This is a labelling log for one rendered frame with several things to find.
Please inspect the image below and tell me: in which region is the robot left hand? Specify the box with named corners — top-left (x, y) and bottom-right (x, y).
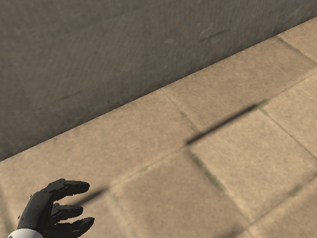
top-left (17, 178), bottom-right (95, 238)

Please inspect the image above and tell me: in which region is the robot left forearm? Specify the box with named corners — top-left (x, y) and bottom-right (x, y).
top-left (7, 228), bottom-right (44, 238)

